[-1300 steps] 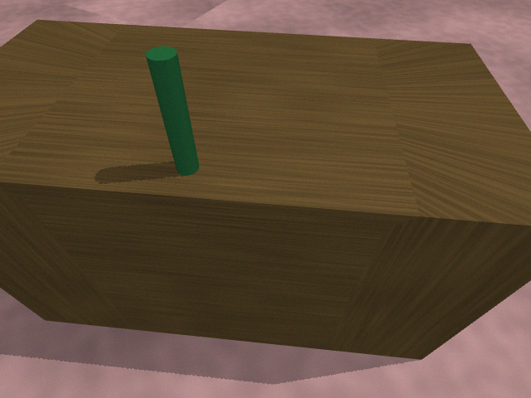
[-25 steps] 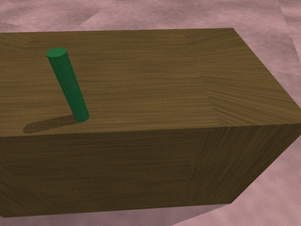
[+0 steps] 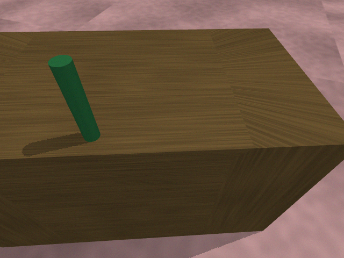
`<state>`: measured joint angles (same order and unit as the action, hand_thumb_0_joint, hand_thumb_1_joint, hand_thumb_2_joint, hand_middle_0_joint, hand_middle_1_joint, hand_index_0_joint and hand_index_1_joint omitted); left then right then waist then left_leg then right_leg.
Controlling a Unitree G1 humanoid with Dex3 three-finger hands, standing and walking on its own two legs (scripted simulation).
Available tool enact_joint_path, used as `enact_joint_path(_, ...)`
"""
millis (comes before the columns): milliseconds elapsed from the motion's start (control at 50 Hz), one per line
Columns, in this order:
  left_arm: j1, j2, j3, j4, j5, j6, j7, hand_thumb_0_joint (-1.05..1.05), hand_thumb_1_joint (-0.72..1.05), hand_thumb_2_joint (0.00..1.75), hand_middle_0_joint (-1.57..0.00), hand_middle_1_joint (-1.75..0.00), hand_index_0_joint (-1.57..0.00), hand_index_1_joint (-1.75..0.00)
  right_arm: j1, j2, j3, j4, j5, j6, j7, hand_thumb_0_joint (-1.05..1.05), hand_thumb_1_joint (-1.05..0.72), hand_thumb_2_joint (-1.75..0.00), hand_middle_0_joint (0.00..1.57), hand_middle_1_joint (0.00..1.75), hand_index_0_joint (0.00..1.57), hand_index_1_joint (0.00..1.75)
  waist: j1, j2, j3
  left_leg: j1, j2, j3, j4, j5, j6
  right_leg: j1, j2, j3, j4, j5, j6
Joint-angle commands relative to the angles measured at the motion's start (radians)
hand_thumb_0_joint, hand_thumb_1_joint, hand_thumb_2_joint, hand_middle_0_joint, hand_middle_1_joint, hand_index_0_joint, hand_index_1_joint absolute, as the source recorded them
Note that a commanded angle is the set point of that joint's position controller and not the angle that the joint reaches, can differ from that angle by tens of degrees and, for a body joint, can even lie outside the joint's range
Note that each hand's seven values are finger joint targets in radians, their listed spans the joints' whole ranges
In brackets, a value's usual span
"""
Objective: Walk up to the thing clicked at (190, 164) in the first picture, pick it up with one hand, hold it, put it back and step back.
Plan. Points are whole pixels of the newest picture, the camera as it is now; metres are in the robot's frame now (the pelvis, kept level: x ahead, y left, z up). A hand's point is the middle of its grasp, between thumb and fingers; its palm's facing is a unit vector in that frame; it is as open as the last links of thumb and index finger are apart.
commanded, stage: home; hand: left
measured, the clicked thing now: (78, 104) +0.43 +0.23 +0.13
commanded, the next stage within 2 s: stand in 0.60 s
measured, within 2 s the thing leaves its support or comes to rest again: neither
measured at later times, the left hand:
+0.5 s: hand out of the picture +0.09 +0.25 -0.16, palm faces -0.04 -0.94 -0.35, open 17.6 cm
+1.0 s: hand out of the picture +0.08 +0.24 -0.15, palm faces -0.03 -0.94 -0.35, open 13.2 cm
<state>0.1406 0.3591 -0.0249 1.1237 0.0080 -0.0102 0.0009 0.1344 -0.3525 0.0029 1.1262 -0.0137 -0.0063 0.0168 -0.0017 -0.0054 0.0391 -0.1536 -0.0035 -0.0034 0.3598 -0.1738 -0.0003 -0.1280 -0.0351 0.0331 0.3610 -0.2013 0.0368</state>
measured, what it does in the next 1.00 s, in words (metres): stands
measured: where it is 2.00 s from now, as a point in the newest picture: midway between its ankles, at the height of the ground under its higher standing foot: outside the picture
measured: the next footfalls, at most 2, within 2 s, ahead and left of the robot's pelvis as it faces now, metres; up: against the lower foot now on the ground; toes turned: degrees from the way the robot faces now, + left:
none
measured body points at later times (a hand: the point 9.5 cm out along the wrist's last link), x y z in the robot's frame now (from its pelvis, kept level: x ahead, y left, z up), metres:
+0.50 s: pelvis +0.02 +0.00 +0.00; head +0.03 -0.01 +0.45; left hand +0.09 +0.30 -0.13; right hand +0.10 -0.31 -0.13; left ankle +0.01 +0.12 -0.75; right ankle +0.00 -0.14 -0.75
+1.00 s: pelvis +0.01 -0.01 +0.00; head +0.02 -0.01 +0.45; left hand +0.08 +0.29 -0.13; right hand +0.08 -0.31 -0.13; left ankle +0.01 +0.12 -0.75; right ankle +0.00 -0.14 -0.75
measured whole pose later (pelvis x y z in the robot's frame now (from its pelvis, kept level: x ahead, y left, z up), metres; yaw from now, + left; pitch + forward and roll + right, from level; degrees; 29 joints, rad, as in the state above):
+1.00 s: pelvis +0.01 -0.01 +0.00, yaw +0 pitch -2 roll +0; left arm 0.12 0.35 -0.01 1.12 0.01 0.00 0.00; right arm 0.12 -0.35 0.00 1.13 -0.01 0.00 0.01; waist 0.00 0.00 0.05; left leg -0.11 0.01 -0.01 0.32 -0.17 -0.01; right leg -0.08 -0.02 0.02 0.32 -0.20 0.02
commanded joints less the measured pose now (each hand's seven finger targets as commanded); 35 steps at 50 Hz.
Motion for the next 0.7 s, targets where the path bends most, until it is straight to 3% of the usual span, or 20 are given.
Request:
enact_joint_path(0, -0.024, 0.211, 0.039, -0.052, 0.003, -0.022, 0.018, 0.0, -0.59, 0.03, -0.05, -0.05, -0.05, -0.04, -0.038, -0.218, -0.038, -0.058, 0.004, -0.018, -0.02, 0.0, -0.9, -0.9, 0.2, 0.3, 0.2, 0.3, 0.0, 0.027, -0.052, 0.023, 0.114, -0.1, -0.074, 0.088, 0.024, 0.0, -0.083, 0.068, -0.065, 0.117, -0.052)
enact_joint_path(60, -0.034, 0.212, 0.042, -0.051, 0.001, -0.02, 0.016, 0.0, -0.6, 0.03, -0.05, -0.04, -0.05, -0.04, -0.043, -0.217, -0.037, -0.059, 0.003, -0.02, -0.022, 0.0, -0.9, -0.9, 0.2, 0.3, 0.2, 0.3, 0.001, 0.02, -0.045, 0.024, 0.116, -0.099, -0.085, 0.083, 0.021, 0.001, -0.085, 0.067, -0.064, 0.117, -0.052)
enact_joint_path(120, -0.033, 0.207, 0.041, -0.053, 0.003, -0.022, 0.017, 0.0, -0.61, 0.02, -0.04, -0.04, -0.04, -0.04, -0.049, -0.222, -0.039, -0.059, 0.006, -0.022, -0.024, 0.0, -0.9, -0.9, 0.2, 0.3, 0.2, 0.3, 0.002, 0.009, -0.068, 0.066, 0.123, -0.095, -0.061, 0.186, 0.021, 0.007, -0.089, 0.065, -0.062, 0.19, -0.049)
enact_joint_path(180, -0.039, 0.209, 0.042, -0.051, 0.002, -0.022, 0.017, 0.0, -0.6, 0.02, -0.05, -0.04, -0.05, -0.04, -0.047, -0.212, -0.036, -0.056, 0.006, -0.019, -0.023, 0.0, -0.9, -0.9, 0.2, 0.3, 0.2, 0.3, -0.003, -0.001, -0.057, 0.051, 0.118, -0.094, -0.071, 0.152, 0.018, 0.009, -0.089, 0.06, -0.07, 0.167, -0.046)
enact_joint_path(300, -0.047, 0.207, 0.044, -0.057, 0.003, -0.023, 0.019, 0.0, -0.59, 0.03, -0.05, -0.05, -0.05, -0.05, -0.059, -0.215, -0.041, -0.055, 0.006, -0.017, -0.023, 0.0, -0.9, -0.9, 0.2, 0.3, 0.2, 0.3, -0.001, 0.0, -0.094, 0.082, 0.126, -0.089, -0.056, 0.226, 0.019, 0.047, -0.094, 0.056, -0.066, 0.237, -0.047)
enact_joint_path(380, -0.046, 0.21, 0.046, -0.056, 0.003, -0.021, 0.02, 0.0, -0.6, 0.02, -0.05, -0.04, -0.05, -0.04, -0.064, -0.215, -0.041, -0.055, 0.007, -0.016, -0.025, 0.0, -0.9, -0.9, 0.2, 0.3, 0.2, 0.3, -0.004, 0.01, -0.088, 0.086, 0.123, -0.084, -0.061, 0.201, 0.019, 0.036, -0.092, 0.055, -0.072, 0.221, -0.046)
enact_joint_path(440, -0.046, 0.206, 0.047, -0.058, 0.002, -0.022, 0.02, 0.0, -0.61, 0.02, -0.04, -0.04, -0.05, -0.04, -0.065, -0.215, -0.041, -0.056, 0.007, -0.02, -0.027, 0.0, -0.9, -0.9, 0.2, 0.3, 0.2, 0.3, 0.0, 0.009, -0.109, 0.112, 0.133, -0.082, -0.046, 0.307, 0.018, 0.053, -0.096, 0.05, -0.053, 0.316, -0.048)
enact_joint_path(480, -0.051, 0.212, 0.051, -0.057, 0.002, -0.021, 0.022, 0.0, -0.59, 0.03, -0.05, -0.05, -0.05, -0.05, -0.06, -0.212, -0.041, -0.054, 0.007, -0.017, -0.028, 0.0, -0.9, -0.9, 0.2, 0.3, 0.2, 0.3, -0.002, 0.004, -0.088, 0.086, 0.127, -0.08, -0.056, 0.252, 0.017, 0.06, -0.094, 0.049, -0.062, 0.269, -0.046)
enact_joint_path(580, -0.051, 0.208, 0.051, -0.059, 0.002, -0.02, 0.021, 0.0, -0.58, 0.03, -0.05, -0.05, -0.05, -0.05, -0.06, -0.212, -0.042, -0.054, 0.006, -0.015, -0.028, 0.0, -0.9, -0.9, 0.2, 0.3, 0.2, 0.3, -0.004, -0.001, -0.064, 0.078, 0.124, -0.082, -0.065, 0.223, 0.012, 0.045, -0.093, 0.051, -0.076, 0.241, -0.047)
enact_joint_path(620, -0.054, 0.212, 0.053, -0.059, 0.004, -0.017, 0.021, 0.0, -0.57, 0.04, -0.05, -0.05, -0.05, -0.05, -0.064, -0.208, -0.042, -0.056, 0.005, -0.013, -0.027, 0.0, -0.9, -0.9, 0.2, 0.3, 0.2, 0.3, -0.006, 0.003, -0.039, 0.068, 0.122, -0.084, -0.075, 0.165, 0.011, 0.019, -0.086, 0.049, -0.089, 0.176, -0.046)
enact_joint_path(680, -0.058, 0.211, 0.056, -0.06, 0.001, -0.017, 0.02, 0.0, -0.57, 0.04, -0.05, -0.05, -0.05, -0.05, -0.056, -0.207, -0.041, -0.055, 0.005, -0.014, -0.027, 0.0, -0.9, -0.9, 0.2, 0.3, 0.2, 0.3, -0.005, 0.008, -0.048, 0.065, 0.12, -0.082, -0.08, 0.17, 0.013, 0.033, -0.089, 0.055, -0.085, 0.183, -0.049)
